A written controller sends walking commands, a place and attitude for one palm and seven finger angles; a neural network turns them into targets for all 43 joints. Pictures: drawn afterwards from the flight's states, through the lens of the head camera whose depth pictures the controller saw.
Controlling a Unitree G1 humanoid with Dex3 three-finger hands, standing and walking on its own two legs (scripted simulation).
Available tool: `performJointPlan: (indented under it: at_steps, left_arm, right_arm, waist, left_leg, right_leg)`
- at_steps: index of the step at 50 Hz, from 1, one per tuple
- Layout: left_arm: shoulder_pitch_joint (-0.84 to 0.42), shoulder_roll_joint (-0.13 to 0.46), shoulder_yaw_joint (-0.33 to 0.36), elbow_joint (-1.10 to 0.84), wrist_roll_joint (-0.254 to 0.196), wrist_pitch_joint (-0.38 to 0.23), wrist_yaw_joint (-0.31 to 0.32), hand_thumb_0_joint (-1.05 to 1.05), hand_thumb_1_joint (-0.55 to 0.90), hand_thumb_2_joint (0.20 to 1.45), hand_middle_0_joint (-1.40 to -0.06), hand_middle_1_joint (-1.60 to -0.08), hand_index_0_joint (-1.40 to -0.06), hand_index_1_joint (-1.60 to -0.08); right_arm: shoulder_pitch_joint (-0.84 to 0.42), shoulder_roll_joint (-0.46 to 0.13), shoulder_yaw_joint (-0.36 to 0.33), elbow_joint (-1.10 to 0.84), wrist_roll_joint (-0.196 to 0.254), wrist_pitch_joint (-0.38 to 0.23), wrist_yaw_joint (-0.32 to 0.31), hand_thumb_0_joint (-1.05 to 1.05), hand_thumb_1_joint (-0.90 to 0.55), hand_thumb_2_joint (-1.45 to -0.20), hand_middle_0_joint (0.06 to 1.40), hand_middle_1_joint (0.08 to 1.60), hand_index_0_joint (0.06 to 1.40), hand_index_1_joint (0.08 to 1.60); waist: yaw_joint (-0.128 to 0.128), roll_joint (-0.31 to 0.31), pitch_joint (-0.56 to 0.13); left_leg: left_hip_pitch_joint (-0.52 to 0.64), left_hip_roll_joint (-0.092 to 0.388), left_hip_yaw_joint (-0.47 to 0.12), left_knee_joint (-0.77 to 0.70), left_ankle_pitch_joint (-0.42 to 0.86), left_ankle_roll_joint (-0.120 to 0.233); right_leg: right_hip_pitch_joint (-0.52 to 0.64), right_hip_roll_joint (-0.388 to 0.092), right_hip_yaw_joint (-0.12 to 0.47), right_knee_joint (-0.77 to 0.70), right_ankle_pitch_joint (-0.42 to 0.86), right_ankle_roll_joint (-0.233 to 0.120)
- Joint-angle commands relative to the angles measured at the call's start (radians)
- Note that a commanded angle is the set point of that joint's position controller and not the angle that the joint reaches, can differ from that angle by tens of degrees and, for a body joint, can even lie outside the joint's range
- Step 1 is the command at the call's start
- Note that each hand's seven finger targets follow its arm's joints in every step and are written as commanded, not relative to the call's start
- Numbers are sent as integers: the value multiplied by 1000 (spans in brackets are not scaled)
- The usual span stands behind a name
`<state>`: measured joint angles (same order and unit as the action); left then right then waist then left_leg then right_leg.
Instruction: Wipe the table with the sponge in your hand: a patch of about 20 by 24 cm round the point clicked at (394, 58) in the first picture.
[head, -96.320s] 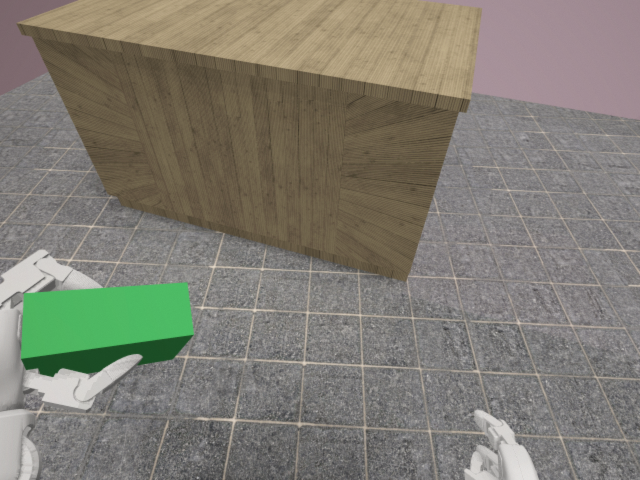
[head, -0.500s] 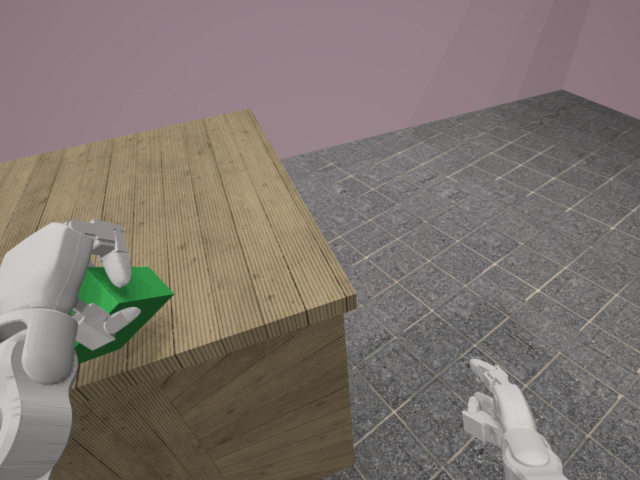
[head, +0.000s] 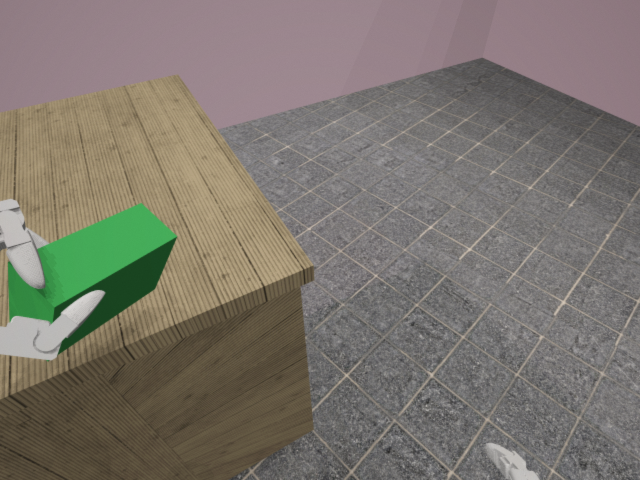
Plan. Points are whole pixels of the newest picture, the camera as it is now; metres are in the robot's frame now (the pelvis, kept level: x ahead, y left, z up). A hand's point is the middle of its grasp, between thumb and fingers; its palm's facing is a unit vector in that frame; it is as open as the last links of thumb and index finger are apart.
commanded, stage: step back with the hand held close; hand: left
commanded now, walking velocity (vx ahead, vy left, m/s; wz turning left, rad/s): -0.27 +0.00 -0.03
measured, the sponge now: (115, 267) +0.28 +0.22 +0.19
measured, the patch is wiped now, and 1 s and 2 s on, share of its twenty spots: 0.95 0.95 0.95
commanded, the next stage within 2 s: stop stepping back and stand still in 0.52 s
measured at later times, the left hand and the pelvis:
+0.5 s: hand out of the picture +0.05 +0.31 +0.26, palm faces +0.58 -0.79 -0.21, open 6.7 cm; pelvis -0.15 +0.05 -0.01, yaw +4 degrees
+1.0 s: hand out of the picture -0.05 +0.32 +0.25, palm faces +0.51 -0.84 -0.21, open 6.7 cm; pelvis -0.28 +0.07 +0.00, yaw -1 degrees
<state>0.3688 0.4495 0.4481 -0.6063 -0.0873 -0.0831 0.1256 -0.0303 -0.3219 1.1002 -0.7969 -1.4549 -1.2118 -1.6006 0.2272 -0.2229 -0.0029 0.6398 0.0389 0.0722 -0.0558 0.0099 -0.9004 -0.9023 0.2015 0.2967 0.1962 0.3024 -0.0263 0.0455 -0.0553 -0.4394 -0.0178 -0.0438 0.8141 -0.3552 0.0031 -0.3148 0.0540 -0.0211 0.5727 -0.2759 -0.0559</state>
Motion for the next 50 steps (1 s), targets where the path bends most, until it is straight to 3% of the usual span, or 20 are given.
performJointPlan:
  at_steps: [1, 4, 7, 9, 11, 18, 21, 24, 26, 30, 32, 33, 34, 35, 36, 38, 41, 46, 48, 50]
  left_arm:
    - [-76, 204, 115, -228, 6, -71, 24, 0, 100, 1300, -1200, -1600, -1200, -1600]
    - [-161, 237, 132, -302, 4, -89, 43, 0, 100, 1300, -1200, -1600, -1200, -1600]
    - [-129, 197, 134, -306, -2, -101, 56, 0, 100, 1300, -1200, -1600, -1200, -1600]
    - [-135, 221, 176, -288, 3, -96, 58, 0, 100, 1300, -1200, -1600, -1200, -1600]
    - [-145, 183, 140, -252, 2, -99, 50, 0, 100, 1300, -1200, -1600, -1200, -1600]
    - [-294, 144, 45, -148, 30, -90, 55, 0, 100, 1300, -1200, -1600, -1200, -1600]
    - [-378, 117, 34, -191, 54, -91, 55, 0, 100, 1300, -1200, -1600, -1200, -1600]
    - [-434, 181, 70, -249, 54, -97, 44, 0, 100, 1300, -1200, -1600, -1200, -1600]
    - [-310, 119, 39, -196, 30, -72, 44, 0, 100, 1300, -1200, -1600, -1200, -1600]
    - [-302, 111, 12, -302, -14, -54, 40, 0, 100, 1300, -1200, -1600, -1200, -1600]
    - [-285, 136, 32, -276, -2, -61, 24, 0, 100, 1300, -1200, -1600, -1200, -1600]
    - [-279, 188, 60, -255, 11, -70, 24, 0, 100, 1300, -1200, -1600, -1200, -1600]
    - [-312, 214, 89, -226, 1, -81, 29, 0, 100, 1300, -1200, -1600, -1200, -1600]
    - [-363, 248, 145, -225, -1, -96, 35, 0, 100, 1300, -1200, -1600, -1200, -1600]
    - [-292, 176, 83, -144, 1, -75, 18, 0, 100, 1300, -1200, -1600, -1200, -1600]
    - [-296, 184, 115, -112, 6, -76, 10, 0, 100, 1300, -1200, -1600, -1200, -1600]
    - [-290, 126, 58, -20, 6, -76, 14, 0, 100, 1300, -1200, -1600, -1200, -1600]
    - [-305, 117, 13, -158, 17, -80, 39, 0, 100, 1300, -1200, -1600, -1200, -1600]
    - [-365, 145, 23, -267, 33, -108, 51, 0, 100, 1300, -1200, -1600, -1200, -1600]
    - [-322, 151, 34, -271, 40, -114, 56, 0, 100, 1300, -1200, -1600, -1200, -1600]
  right_arm:
    - [-150, -83, -13, -206, -10, -76, -31, 0, -900, -900, 200, 300, 200, 300]
    - [-156, -101, -12, -200, -22, -88, -54, 0, -900, -900, 200, 300, 200, 300]
    - [-160, -127, -28, -195, -27, -107, -61, 0, -900, -900, 200, 300, 200, 300]
    - [-120, -126, -41, -207, -15, -119, -58, 0, -900, -900, 200, 300, 200, 300]
    - [-112, -112, -40, -189, -18, -118, -47, 0, -900, -900, 200, 300, 200, 300]
    - [-151, -131, -26, -176, -24, -117, -45, 0, -900, -900, 200, 300, 200, 300]
    - [-176, -162, -29, -213, -29, -113, -51, 0, -900, -900, 200, 300, 200, 300]
    - [-144, -103, -63, -205, -42, -128, -31, 0, -900, -900, 200, 300, 200, 300]
    - [-181, -105, -79, -172, -33, -131, 2, 0, -900, -900, 200, 300, 200, 300]
    - [-207, -65, -32, -167, -38, -144, 10, 0, -900, -900, 200, 300, 200, 300]
    - [-204, -44, -29, -153, -31, -141, 10, 0, -900, -900, 200, 300, 200, 300]
    - [-202, -34, -30, -140, -20, -135, 8, 0, -900, -900, 200, 300, 200, 300]
    - [-222, -69, -27, -106, -32, -146, 0, 0, -900, -900, 200, 300, 200, 300]
    - [-189, -65, -10, -95, -35, -144, -9, 0, -900, -900, 200, 300, 200, 300]
    - [-152, -49, -13, -116, -13, -147, -16, 0, -900, -900, 200, 300, 200, 300]
    - [-151, -72, -20, -133, -12, -147, -26, 0, -900, -900, 200, 300, 200, 300]
    - [-143, -76, -5, -121, -16, -140, -34, 0, -900, -900, 200, 300, 200, 300]
    - [-134, -133, -15, -172, -20, -155, -32, 0, -900, -900, 200, 300, 200, 300]
    - [-148, -94, -2, -141, -44, -182, -31, 0, -900, -900, 200, 300, 200, 300]
    - [-147, -88, -9, -122, -49, -193, -16, 0, -900, -900, 200, 300, 200, 300]
  waist:
    - [23, -162, -95]
    - [23, -48, -71]
    - [45, 88, -121]
    - [33, 1, -187]
    - [25, -43, -220]
    - [12, -55, 8]
    - [20, 274, -4]
    - [31, 238, -101]
    - [50, 205, -137]
    - [42, 270, -117]
    - [54, 40, -70]
    - [59, -264, -26]
    - [64, -230, 28]
    - [51, -170, -40]
    - [38, -235, -112]
    - [23, -238, -83]
    - [22, -85, -66]
    - [27, 130, -33]
    - [2, 255, 14]
    - [18, 218, 3]
  left_leg:
    - [29, 74, -23, 75, -31, 9]
    - [119, 79, 3, -180, 99, 9]
    - [88, 174, -134, -342, 275, 51]
    - [103, 127, -63, -225, 408, 30]
    - [91, 102, -39, -209, 312, 9]
    - [23, 89, -64, -239, -213, 34]
    - [-322, 276, -299, -618, -457, 119]
    - [-211, 325, -269, -617, -201, 141]
    - [-23, 271, -129, -552, -123, 96]
    - [-46, 214, -114, -606, -112, 14]
    - [-19, 102, -11, -330, -158, -71]
    - [15, -6, 46, 135, -66, -98]
    - [-70, -39, -14, 388, -82, -95]
    - [-126, 11, -39, 420, -54, -66]
    - [-161, 17, -56, 362, 24, -42]
    - [-94, 50, 2, 141, 76, -18]
    - [190, 32, 69, -236, 138, 19]
    - [205, 224, -231, -533, -160, 95]
    - [147, 273, -384, -691, -336, 91]
    - [96, 281, -329, -697, -355, 105]
  right_leg:
    - [-15, -349, 233, -140, 458, -70]
    - [-55, -289, 191, -99, 349, -27]
    - [31, -110, 102, -33, 214, 59]
    - [98, -111, 110, -41, 391, 57]
    - [98, -166, 131, -60, 333, 45]
    - [-236, -169, 120, -249, -338, 42]
    - [72, 15, -11, 280, -120, 89]
    - [2, 42, 46, 716, -189, 90]
    - [-62, 44, -3, 645, -207, 79]
    - [160, 40, -35, 104, -291, 24]
    - [89, -87, 91, -308, -217, -43]
    - [-155, -362, 498, -490, -327, -125]
    - [-267, -422, 518, -489, -165, -148]
    - [-155, -400, 368, -385, 73, -139]
    - [23, -316, 274, -263, 192, -99]
    - [104, -275, 208, -156, 465, -79]
    - [32, -211, 136, -145, 240, -32]
    - [-39, 9, -23, 40, -119, 35]
    - [-111, -2, 0, 272, -195, 42]
    - [-72, -14, 1, 339, -189, 32]
